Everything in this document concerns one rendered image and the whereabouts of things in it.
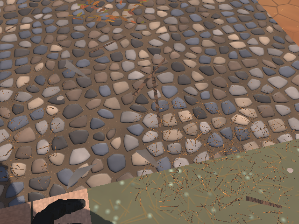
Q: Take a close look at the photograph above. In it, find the robot left hand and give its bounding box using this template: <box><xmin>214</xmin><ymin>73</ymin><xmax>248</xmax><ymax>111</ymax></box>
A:
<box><xmin>31</xmin><ymin>199</ymin><xmax>85</xmax><ymax>224</ymax></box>

